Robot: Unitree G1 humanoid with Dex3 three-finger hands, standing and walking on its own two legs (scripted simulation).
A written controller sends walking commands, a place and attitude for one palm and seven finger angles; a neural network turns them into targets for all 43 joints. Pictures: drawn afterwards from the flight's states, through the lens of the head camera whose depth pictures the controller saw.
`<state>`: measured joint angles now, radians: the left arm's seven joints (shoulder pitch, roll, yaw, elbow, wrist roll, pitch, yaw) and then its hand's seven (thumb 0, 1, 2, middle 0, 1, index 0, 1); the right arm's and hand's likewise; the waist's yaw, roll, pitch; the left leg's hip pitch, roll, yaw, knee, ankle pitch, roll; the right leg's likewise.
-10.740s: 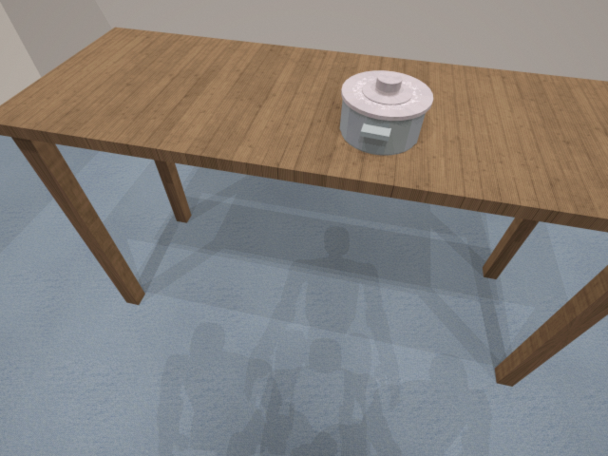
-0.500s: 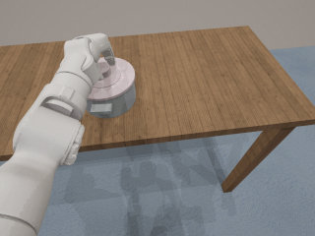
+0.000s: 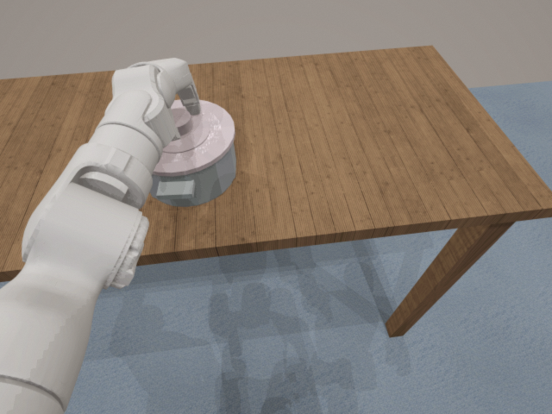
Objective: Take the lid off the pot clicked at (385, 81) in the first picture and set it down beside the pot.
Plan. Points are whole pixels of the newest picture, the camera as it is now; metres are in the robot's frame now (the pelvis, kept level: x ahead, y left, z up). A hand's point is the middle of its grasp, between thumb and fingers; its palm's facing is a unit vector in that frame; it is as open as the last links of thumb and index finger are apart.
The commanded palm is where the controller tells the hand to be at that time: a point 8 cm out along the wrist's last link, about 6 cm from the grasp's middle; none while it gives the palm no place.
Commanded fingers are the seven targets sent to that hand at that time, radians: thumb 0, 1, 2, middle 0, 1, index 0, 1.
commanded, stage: lower the open fingers around the knob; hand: left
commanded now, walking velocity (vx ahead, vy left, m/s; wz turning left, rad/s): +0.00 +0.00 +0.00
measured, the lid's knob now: (176, 122) +0.53 +0.11 +0.14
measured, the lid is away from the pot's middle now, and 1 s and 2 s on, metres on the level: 0.00 0.00 0.00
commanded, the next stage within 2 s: close the fingers and squeeze the knob in 0.68 s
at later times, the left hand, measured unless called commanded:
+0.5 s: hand (169, 117) +0.50 +0.11 +0.17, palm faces -0.38 -0.09 -0.92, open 10.3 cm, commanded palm +0.50 +0.12 +0.21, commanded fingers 0.00 -0.40 1.62 -0.84 -0.08 -0.84 -0.08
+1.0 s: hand (168, 119) +0.50 +0.12 +0.16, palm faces -0.39 -0.09 -0.92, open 10.3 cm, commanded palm +0.50 +0.12 +0.21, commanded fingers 0.00 -0.01 0.96 -0.49 -0.89 -0.49 -0.89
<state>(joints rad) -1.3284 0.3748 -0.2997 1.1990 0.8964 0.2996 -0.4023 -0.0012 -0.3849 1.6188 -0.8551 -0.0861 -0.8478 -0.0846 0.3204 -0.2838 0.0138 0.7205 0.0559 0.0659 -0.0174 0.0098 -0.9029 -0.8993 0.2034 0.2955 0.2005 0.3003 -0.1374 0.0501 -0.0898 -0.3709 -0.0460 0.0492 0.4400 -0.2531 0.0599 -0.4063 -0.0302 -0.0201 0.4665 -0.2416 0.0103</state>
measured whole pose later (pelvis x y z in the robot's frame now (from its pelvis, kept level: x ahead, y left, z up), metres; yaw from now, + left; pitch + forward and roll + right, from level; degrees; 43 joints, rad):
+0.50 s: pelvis +0.00 +0.00 +0.00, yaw +0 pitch +11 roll +0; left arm -1.34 0.39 -0.29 1.21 0.90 0.30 -0.40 0.00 -0.38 1.62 -0.90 -0.12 -0.85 -0.08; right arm 0.34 -0.29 0.01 0.72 0.06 0.09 -0.02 0.01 -0.90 -0.90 0.20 0.30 0.20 0.30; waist -0.15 0.05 -0.10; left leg -0.39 -0.05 0.06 0.46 -0.26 0.06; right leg -0.43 -0.03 -0.01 0.48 -0.24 0.01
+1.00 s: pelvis +0.00 +0.00 +0.00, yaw -1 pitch +11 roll +0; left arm -1.34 0.39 -0.29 1.22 0.91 0.30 -0.40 0.00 -0.16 1.14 -0.62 -0.61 -0.59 -0.58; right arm 0.33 -0.29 0.01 0.72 0.06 0.08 -0.02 0.01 -0.90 -0.90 0.20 0.30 0.20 0.30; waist -0.15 0.05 -0.09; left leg -0.40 -0.05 0.06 0.46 -0.26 0.07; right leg -0.43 -0.03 -0.01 0.48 -0.24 0.02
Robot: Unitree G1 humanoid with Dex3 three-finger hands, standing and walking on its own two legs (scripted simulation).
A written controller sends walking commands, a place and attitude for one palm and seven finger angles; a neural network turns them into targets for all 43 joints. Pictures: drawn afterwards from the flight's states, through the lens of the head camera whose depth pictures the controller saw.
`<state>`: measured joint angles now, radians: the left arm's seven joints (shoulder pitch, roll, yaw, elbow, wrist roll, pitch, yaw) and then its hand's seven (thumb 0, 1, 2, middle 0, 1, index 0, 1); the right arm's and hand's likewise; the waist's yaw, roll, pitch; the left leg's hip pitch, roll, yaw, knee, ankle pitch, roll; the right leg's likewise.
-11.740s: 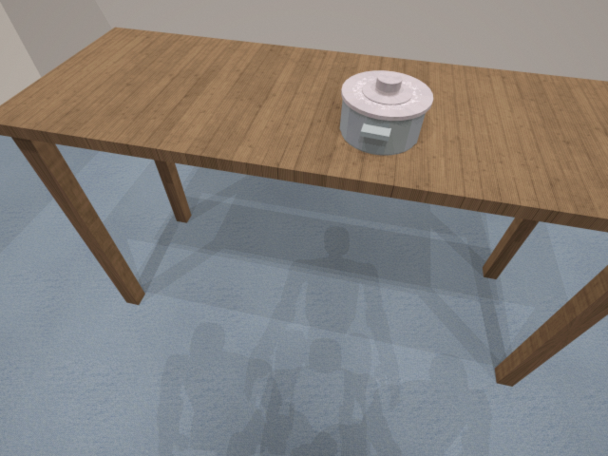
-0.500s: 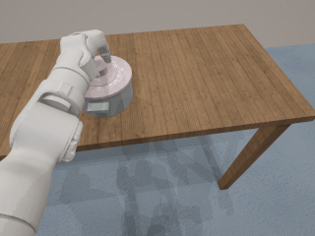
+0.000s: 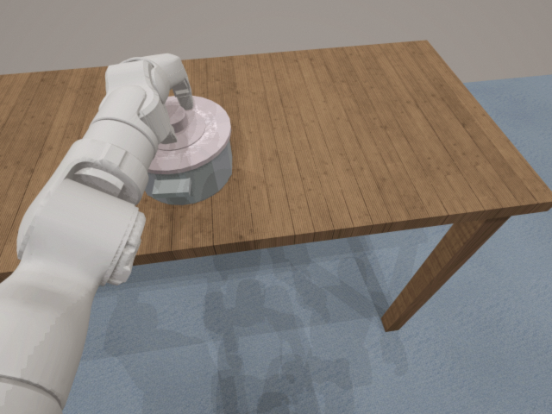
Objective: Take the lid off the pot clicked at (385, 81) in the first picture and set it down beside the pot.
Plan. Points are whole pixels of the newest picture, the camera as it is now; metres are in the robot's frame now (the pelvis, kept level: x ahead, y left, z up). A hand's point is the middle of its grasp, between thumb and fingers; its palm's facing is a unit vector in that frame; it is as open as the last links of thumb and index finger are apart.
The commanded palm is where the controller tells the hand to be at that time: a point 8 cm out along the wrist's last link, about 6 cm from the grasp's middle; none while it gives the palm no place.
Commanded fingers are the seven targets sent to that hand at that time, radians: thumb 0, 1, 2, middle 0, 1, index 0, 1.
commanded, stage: close the fingers and squeeze the knob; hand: left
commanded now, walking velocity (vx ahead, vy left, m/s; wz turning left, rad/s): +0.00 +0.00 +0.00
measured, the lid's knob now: (171, 119) +0.53 +0.11 +0.14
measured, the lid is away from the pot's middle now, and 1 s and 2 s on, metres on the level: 0.00 0.00 0.01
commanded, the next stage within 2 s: lift the lid straight up in 1.44 s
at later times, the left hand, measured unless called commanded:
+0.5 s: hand (165, 120) +0.50 +0.11 +0.16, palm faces -0.38 -0.09 -0.92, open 8.1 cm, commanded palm +0.50 +0.12 +0.21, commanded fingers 0.00 0.28 0.83 -0.65 -1.07 -0.65 -1.07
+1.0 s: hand (165, 119) +0.50 +0.11 +0.16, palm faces -0.39 -0.10 -0.91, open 7.6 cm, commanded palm +0.50 +0.12 +0.21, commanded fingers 0.00 0.47 0.76 -0.72 -1.05 -0.72 -1.03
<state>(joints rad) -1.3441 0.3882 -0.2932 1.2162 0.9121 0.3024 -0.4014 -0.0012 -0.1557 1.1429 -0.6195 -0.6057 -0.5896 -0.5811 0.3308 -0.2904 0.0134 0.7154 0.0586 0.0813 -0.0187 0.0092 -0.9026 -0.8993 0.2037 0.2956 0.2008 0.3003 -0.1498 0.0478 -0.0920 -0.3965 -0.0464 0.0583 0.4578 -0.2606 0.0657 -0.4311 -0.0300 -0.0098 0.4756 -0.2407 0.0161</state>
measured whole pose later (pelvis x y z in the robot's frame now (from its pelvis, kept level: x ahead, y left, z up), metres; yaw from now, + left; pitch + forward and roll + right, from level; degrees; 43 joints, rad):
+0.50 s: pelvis +0.01 +0.00 +0.00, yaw +0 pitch +10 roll +0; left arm -1.27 0.37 -0.29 1.14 0.90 0.29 -0.39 0.00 0.16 0.90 -0.52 -1.00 -0.58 -1.02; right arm 0.31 -0.28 0.01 0.72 0.05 0.07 -0.01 0.01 -0.90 -0.90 0.20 0.30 0.20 0.30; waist -0.13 0.06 -0.09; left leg -0.36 -0.05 0.05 0.43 -0.26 0.06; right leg -0.39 -0.03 -0.02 0.45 -0.25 0.01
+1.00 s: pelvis +0.01 +0.00 +0.00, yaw +0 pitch +10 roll +0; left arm -1.28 0.38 -0.29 1.15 0.90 0.29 -0.41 0.01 0.28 0.67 -0.63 -1.00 -0.63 -0.98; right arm 0.32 -0.29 0.01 0.72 0.05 0.08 -0.01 0.01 -0.90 -0.90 0.20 0.30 0.20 0.30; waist -0.13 0.06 -0.09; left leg -0.36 -0.04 0.05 0.43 -0.26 0.06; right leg -0.39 -0.03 -0.02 0.45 -0.24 0.01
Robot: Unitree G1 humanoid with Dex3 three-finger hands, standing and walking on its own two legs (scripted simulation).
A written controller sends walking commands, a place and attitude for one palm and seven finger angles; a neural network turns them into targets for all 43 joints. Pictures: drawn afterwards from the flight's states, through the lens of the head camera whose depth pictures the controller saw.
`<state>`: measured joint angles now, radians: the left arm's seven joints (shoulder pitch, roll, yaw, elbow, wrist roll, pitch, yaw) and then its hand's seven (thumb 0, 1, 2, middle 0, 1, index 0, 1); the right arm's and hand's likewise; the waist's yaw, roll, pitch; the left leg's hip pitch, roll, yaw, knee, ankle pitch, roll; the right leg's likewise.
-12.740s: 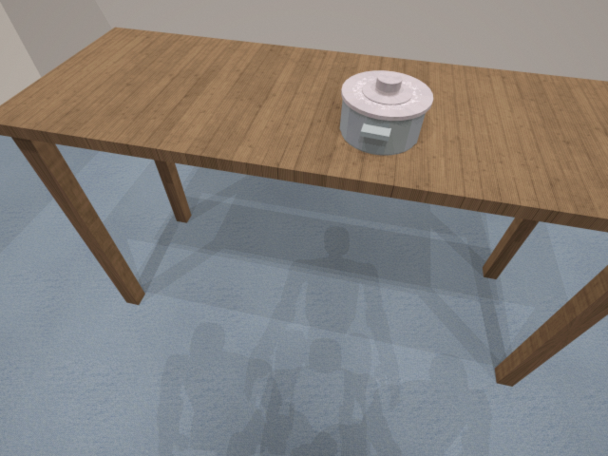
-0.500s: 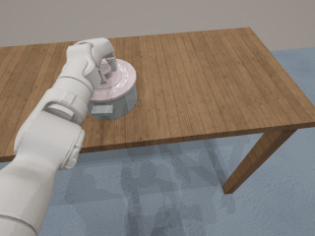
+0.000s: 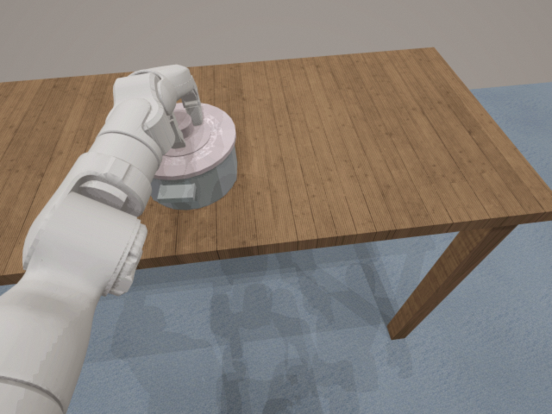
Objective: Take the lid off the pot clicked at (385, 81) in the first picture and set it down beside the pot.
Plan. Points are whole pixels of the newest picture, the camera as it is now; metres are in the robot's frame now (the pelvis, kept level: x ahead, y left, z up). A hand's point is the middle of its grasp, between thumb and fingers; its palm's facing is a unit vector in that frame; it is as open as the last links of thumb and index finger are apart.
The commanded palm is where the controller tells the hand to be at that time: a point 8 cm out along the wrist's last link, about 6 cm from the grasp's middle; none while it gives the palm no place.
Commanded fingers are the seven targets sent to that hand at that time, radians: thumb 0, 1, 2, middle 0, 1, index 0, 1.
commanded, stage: close the fingers and squeeze the knob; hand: left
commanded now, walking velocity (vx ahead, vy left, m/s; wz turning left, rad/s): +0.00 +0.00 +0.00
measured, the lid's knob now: (177, 125) +0.52 +0.12 +0.14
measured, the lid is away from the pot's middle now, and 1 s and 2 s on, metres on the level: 0.00 0.01 0.00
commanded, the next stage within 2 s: lift the lid straight up in 0.44 s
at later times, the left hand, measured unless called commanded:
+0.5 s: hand (171, 124) +0.50 +0.11 +0.16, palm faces -0.40 -0.10 -0.91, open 7.6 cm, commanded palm +0.50 +0.12 +0.21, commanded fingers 0.00 0.67 0.88 -0.83 -1.12 -0.84 -1.08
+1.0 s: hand (170, 119) +0.49 +0.11 +0.18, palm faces -0.37 -0.08 -0.93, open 7.6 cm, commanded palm +0.49 +0.12 +0.25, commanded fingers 0.00 0.67 0.89 -0.84 -1.13 -0.86 -1.08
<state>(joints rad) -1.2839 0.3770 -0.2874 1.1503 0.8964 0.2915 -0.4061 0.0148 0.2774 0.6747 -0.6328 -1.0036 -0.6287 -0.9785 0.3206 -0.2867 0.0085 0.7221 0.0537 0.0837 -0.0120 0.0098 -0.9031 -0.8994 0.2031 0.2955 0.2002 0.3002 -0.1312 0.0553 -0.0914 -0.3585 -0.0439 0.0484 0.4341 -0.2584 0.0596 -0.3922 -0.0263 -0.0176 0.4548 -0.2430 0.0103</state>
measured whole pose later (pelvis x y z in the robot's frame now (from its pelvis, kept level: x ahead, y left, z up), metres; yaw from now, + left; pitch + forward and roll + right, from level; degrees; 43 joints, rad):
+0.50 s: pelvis -0.01 +0.00 +0.00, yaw -1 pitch +11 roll +0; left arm -1.34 0.39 -0.27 1.23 0.91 0.29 -0.40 0.02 0.24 0.70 -0.64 -1.04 -0.66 -0.99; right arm 0.34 -0.29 0.01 0.73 0.06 0.07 -0.02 0.01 -0.90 -0.90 0.20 0.30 0.20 0.30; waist -0.15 0.05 -0.09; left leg -0.38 -0.04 0.06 0.45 -0.26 0.07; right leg -0.42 -0.03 -0.01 0.46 -0.23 0.02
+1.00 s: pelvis +0.00 +0.00 +0.00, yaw +0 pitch +9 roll +0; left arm -1.29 0.36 -0.29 1.13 0.89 0.27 -0.41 0.00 0.24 0.69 -0.66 -1.03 -0.66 -0.97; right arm 0.32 -0.27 0.01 0.74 0.05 -0.01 -0.01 0.01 -0.90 -0.90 0.20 0.30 0.20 0.30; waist -0.11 0.07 -0.08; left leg -0.32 -0.05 0.04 0.40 -0.24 0.06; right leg -0.36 -0.04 -0.02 0.44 -0.24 0.01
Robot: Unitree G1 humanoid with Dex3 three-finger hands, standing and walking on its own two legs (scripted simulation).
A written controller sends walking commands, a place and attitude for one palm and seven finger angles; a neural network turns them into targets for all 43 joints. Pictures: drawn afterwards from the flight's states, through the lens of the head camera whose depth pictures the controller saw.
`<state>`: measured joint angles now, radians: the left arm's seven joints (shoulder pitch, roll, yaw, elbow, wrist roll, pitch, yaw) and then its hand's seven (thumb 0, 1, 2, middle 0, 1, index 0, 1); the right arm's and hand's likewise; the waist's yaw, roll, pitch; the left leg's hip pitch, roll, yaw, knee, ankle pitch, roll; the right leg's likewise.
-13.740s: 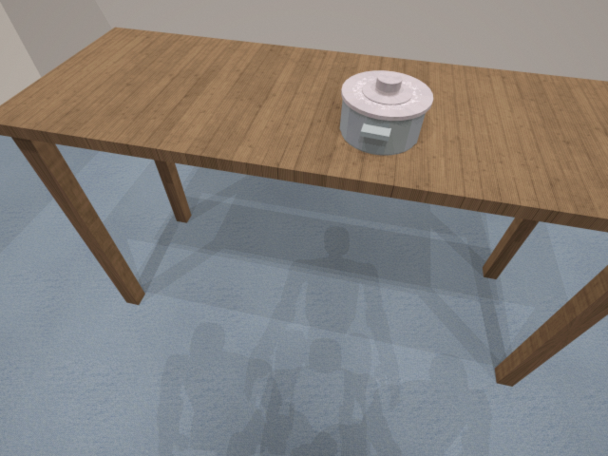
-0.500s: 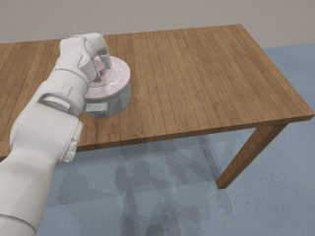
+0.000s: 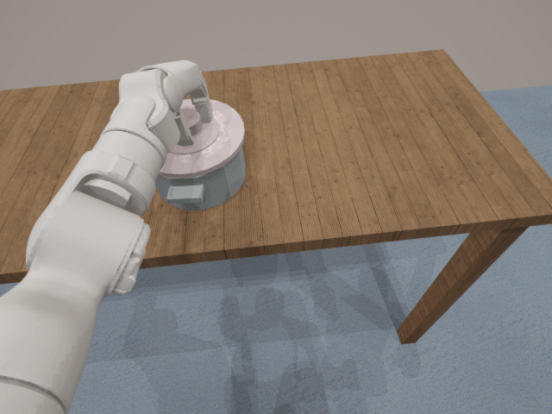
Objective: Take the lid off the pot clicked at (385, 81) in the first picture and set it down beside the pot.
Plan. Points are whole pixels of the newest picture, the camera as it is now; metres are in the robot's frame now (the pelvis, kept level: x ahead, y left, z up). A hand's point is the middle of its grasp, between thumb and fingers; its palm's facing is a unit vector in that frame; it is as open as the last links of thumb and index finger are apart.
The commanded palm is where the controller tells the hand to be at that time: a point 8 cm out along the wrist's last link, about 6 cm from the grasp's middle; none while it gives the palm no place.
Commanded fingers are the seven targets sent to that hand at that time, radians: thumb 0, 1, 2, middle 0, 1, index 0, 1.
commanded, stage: lift the lid straight up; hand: left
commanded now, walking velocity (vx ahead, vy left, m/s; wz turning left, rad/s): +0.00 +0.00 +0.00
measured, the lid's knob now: (185, 122) +0.52 +0.11 +0.15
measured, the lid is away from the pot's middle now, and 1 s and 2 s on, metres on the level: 0.01 0.00 0.06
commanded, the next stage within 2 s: move the lid sideways beside the pot in 1.54 s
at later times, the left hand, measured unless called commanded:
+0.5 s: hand (162, 98) +0.49 +0.12 +0.21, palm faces -0.35 -0.12 -0.93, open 7.6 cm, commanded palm +0.49 +0.12 +0.28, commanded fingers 0.00 0.67 0.89 -0.84 -1.13 -0.86 -1.08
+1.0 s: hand (161, 65) +0.49 +0.11 +0.26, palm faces -0.28 -0.10 -0.96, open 7.6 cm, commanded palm +0.50 +0.11 +0.32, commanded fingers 0.00 0.67 0.89 -0.84 -1.13 -0.86 -1.08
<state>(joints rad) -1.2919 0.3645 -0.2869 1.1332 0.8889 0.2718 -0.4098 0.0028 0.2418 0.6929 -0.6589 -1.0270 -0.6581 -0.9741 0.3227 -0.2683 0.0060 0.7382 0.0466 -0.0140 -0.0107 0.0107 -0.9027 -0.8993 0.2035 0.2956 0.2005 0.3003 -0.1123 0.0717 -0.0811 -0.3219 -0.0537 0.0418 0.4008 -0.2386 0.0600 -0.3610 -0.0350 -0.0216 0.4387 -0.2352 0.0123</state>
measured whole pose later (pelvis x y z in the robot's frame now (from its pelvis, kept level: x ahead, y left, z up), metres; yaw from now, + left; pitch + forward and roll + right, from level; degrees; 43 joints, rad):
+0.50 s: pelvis +0.00 -0.01 +0.00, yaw +0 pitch +8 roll +0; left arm -1.36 0.43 -0.27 1.12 0.90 0.32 -0.50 0.00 0.24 0.69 -0.66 -1.03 -0.66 -0.98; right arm 0.33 -0.30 0.00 0.73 0.05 0.00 -0.02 0.01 -0.90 -0.90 0.20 0.30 0.20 0.30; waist -0.12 0.06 -0.07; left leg -0.30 -0.04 0.03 0.40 -0.24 0.05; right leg -0.34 -0.02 -0.03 0.42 -0.23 0.00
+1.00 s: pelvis -0.01 +0.00 +0.00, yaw +0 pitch +9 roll +0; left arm -1.52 0.40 -0.29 1.21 0.93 0.34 -0.50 0.00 0.24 0.69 -0.67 -1.03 -0.66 -0.98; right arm 0.33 -0.28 0.02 0.75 0.04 -0.04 -0.02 0.01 -0.90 -0.90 0.20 0.30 0.20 0.30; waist -0.13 0.06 -0.08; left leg -0.32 -0.06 0.04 0.38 -0.22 0.06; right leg -0.36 -0.04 -0.02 0.43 -0.22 0.01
